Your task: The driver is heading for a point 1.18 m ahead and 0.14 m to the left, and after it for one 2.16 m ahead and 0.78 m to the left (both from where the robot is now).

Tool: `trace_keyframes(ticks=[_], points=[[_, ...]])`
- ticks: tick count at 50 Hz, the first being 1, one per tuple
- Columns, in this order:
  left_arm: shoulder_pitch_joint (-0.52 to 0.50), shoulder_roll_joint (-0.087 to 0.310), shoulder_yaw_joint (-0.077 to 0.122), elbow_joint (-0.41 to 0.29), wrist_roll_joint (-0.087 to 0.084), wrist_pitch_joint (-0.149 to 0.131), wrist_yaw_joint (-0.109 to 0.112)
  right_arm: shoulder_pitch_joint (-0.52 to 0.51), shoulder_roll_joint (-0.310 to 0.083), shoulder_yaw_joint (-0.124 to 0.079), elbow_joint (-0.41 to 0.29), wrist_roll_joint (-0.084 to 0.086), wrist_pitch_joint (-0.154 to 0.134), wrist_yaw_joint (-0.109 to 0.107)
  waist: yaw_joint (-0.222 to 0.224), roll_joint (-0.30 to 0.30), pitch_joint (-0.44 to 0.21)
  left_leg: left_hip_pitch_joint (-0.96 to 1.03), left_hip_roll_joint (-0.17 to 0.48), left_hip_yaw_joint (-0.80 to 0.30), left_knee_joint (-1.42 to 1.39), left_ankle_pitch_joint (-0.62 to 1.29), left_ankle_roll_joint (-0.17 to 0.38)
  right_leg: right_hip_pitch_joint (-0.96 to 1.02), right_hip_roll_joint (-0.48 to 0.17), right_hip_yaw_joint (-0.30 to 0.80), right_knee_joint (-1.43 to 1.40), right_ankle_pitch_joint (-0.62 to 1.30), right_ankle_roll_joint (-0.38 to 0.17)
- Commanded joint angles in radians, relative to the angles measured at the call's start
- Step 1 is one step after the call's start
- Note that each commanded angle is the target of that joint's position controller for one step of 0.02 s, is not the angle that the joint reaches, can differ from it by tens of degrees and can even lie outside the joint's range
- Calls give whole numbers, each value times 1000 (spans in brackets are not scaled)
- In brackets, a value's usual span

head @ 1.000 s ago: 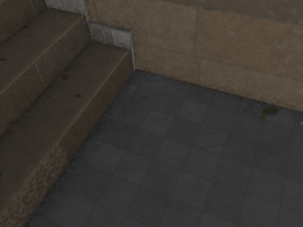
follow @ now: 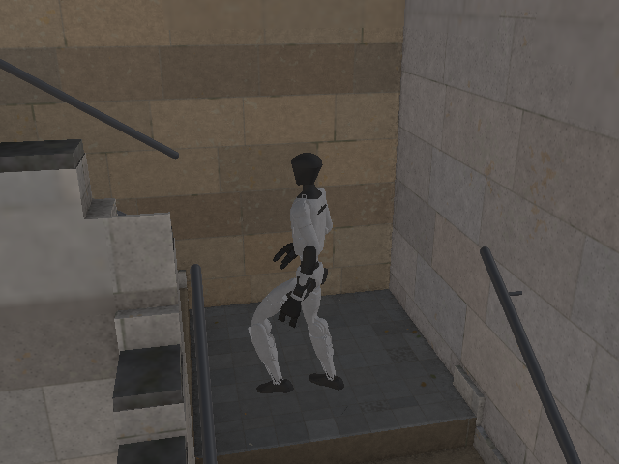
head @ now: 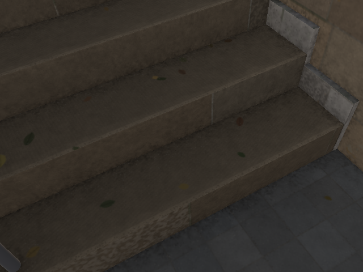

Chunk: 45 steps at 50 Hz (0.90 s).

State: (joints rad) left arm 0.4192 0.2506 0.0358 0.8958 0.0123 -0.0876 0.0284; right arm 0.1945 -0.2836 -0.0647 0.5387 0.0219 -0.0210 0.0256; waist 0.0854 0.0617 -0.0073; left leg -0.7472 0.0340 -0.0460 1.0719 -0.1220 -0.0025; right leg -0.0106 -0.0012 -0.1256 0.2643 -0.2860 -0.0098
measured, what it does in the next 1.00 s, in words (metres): walks ahead, turning left: left foot, then right foot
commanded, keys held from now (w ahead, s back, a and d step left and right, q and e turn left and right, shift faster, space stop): w+q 0.34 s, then w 0.66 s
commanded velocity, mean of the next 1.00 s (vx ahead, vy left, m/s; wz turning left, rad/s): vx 0.49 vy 0.00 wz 0.34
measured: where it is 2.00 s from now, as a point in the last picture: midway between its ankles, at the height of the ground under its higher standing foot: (154, 85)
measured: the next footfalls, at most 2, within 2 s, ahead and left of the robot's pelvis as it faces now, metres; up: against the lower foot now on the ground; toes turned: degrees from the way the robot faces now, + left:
left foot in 0.20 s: +0.28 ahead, +0.12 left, +0.00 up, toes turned +9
right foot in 0.64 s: +0.55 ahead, -0.01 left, +0.00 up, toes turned +18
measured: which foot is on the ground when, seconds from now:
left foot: up 0.00-0.18, down 0.20-0.66, up 0.68-1.00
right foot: down 0.00-0.20, up 0.22-0.62, down 0.64-1.00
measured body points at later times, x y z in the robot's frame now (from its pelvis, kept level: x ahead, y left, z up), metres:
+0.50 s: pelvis +0.28 +0.05 +0.00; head +0.32 +0.07 +0.45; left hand +0.44 +0.34 -0.08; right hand +0.44 -0.20 -0.10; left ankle +0.24 +0.11 -0.74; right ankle +0.49 -0.08 -0.68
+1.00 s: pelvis +0.53 +0.09 +0.00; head +0.56 +0.08 +0.45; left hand +0.35 +0.24 -0.13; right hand +0.77 +0.02 -0.09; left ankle +0.57 +0.25 -0.39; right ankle +0.51 -0.02 -0.74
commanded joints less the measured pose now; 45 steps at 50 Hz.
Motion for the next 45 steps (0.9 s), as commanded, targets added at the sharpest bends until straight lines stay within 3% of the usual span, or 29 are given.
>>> trace_keyframes(ticks=[1, 4, 6, 8, 9, 10, 11, 12, 13, 14, 15, 16, 19, 20, 23, 25, 28, 29, 31, 32, 33, 34, 35, 36, 37, 38, 40, 42, 45], points=[[-96, 158, 25, -55, -7, -12, 2, -103, -6, 3, -101, 1, -11, 17, -22, -138, 102, -9, 36, 34, -183, 111, 0, -57, -246, 61, -117, 392, -137], [-54, 195, 26, -29, -26, 3, 2, -195, 2, 7, -128, 9, -18, 29, -1, -115, 130, 31, 20, 83, -338, 107, 37, 28, -265, 20, -91, 537, -121], [-44, 248, 38, -27, -24, 15, -2, -185, -29, -6, -128, 4, -20, 41, -30, -156, 82, 154, -41, 148, -389, 30, 76, 76, -261, -33, 14, 888, -107], [-36, 277, 51, -34, -34, 28, 4, -77, -85, -32, -97, 0, -16, 47, -103, -196, 2, 330, -107, 187, -411, -47, 126, 86, -271, -54, 219, 1205, -100], [-62, 279, 55, -56, -41, 31, 6, 66, -135, -58, -57, 3, -11, 37, -185, -178, -74, 542, -131, 172, -501, 5, 167, 11, -247, -66, 403, 1175, -77], [-65, 257, 48, -83, -34, 18, 3, 235, -182, -84, -13, 2, 4, 13, -271, -115, -144, 858, -86, 57, -539, 32, 208, -229, -202, -55, 678, 891, -47], [11, 83, -3, -142, 27, -5, -21, 226, -270, -84, -8, 7, 2, -9, -137, 185, -215, 1193, 199, -424, -535, 47, 348, -672, -24, -5, 1051, -245, -10], [-37, 125, -4, -168, -11, -51, -33, 260, -233, -73, -27, -18, -25, -10, -180, 117, -403, 1211, 318, -803, -726, -193, 459, -766, 21, 228, 1196, -285, -11], [-176, 177, 11, -217, -46, -70, -35, 223, -191, -63, -12, -20, -44, -4, -199, 22, -255, 1092, 265, -675, -784, -194, 390, -830, -29, 246, 1162, -149, -17], [-196, 165, 4, -234, -39, -77, -29, 150, -175, -56, -10, -8, -54, 0, -147, -60, -150, 921, 233, -547, -799, -99, 353, -796, -72, 238, 1068, -55, -16], [-189, 160, 7, -226, -18, -73, -22, 86, -162, -47, -17, -6, -59, 3, -104, -115, -100, 788, 194, -467, -810, 25, 326, -735, -98, 232, 1007, -25, 1], [-166, 167, 12, -229, -2, -60, -21, 53, -141, -38, -16, -16, -62, 1, -70, -103, -76, 696, 168, -405, -826, 143, 320, -677, -115, 239, 971, -4, 18], [-166, 137, 6, -238, 23, -27, -20, 29, -126, -26, 27, -13, -71, -16, -34, -64, -37, 535, 131, -267, -854, 343, 311, -624, -123, 196, 866, 28, 62], [-205, 115, -2, -253, 31, -22, -17, 30, -133, -25, 40, -13, -72, -24, -37, -58, -15, 465, 96, -204, -861, 398, 299, -596, -108, 171, 791, 81, 73], [-326, 59, -23, -279, 29, -18, -24, 55, -123, -16, 80, -9, -63, -40, -85, -18, -18, 375, -3, -67, -811, 400, 227, -459, -46, 109, 507, 330, 68], [-402, 59, -24, -303, 13, -19, -29, 120, -139, -17, 108, -11, -65, -38, -130, 7, -35, 418, 22, -105, -803, 289, 211, -418, -14, 113, 385, 415, 60], [-384, 105, -10, -301, -10, -5, -29, 115, -122, -11, 121, -9, -62, -34, -119, 60, -58, 543, 110, -194, -727, 212, 195, -425, -25, 160, 371, 290, 30], [-396, 110, -3, -308, 3, -15, -31, 115, -119, -11, 132, -5, -58, -36, -114, 41, -46, 572, 121, -213, -684, 248, 191, -433, -11, 150, 340, 237, 15], [-286, 118, 17, -282, 19, -20, -31, 78, -110, -2, 121, -10, -47, -42, -41, 48, -88, 612, 86, -217, -515, 475, 159, -295, 30, 94, 211, 210, -29], [-139, 134, 30, -251, 25, -24, -30, 60, -76, 11, 115, -15, -50, -44, 34, 38, -154, 526, 23, -171, -302, 532, 125, -85, -16, 126, 186, 333, -61], [32, 222, 47, -219, 38, -22, -25, 101, 7, 38, 103, -41, -64, -43, 44, -185, -273, 253, -93, -97, 90, -6, 55, 226, -262, 442, 201, 709, -154], [80, 265, 65, -182, 23, -6, -28, 302, -10, 38, 135, -7, -78, -37, -34, -364, -352, 4, -172, -125, 353, -473, 8, 362, -447, 850, 95, 461, -352], [35, 185, 56, -193, 4, 13, -23, 254, -98, 16, 169, 9, -72, -30, -3, -196, -249, -139, -104, -137, 557, -416, -8, 287, -423, 862, 46, 23, -360], [-11, 123, 35, -197, -3, 31, -16, 112, -96, 16, 130, 3, -67, -24, 9, -139, -123, -236, -61, -78, 636, -341, -8, 164, -368, 719, 16, -207, -321], [-49, 103, 20, -200, 8, 41, -14, 36, -48, 29, 102, -13, -61, -29, -16, -94, -34, -265, -32, -28, 677, -313, -12, 27, -325, 654, -28, -247, -292], [-73, 86, 10, -194, 25, 45, -15, 20, -9, 40, 87, -24, -52, -28, -45, -100, 19, -275, -17, -18, 733, -296, -20, -83, -282, 596, -42, -210, -275], [-68, 25, -13, -156, 23, 48, -20, 61, 62, 67, 84, -12, -37, -21, -91, -126, 48, -297, -3, 1, 869, -269, -14, -241, -218, 472, -44, -142, -252], [55, 14, -17, -68, 21, 53, -24, 58, 151, 100, 80, -6, -29, -35, -68, -178, 31, -474, -27, 40, 1213, -292, -12, -217, -254, 456, -35, -73, -269], [148, -4, -30, 20, 17, 65, -23, -81, 209, 140, -3, 11, -40, -43, -57, -149, 93, -802, -32, -65, 1411, -288, 26, -113, -297, 452, -15, -113, -221]])
Velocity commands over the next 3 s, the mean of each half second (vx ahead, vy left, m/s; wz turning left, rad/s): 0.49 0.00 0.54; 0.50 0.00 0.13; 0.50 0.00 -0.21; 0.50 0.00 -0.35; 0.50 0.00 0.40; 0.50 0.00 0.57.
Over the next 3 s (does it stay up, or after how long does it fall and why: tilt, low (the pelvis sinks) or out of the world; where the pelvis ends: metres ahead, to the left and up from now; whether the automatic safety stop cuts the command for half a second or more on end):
stays up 1.65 0.30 0.67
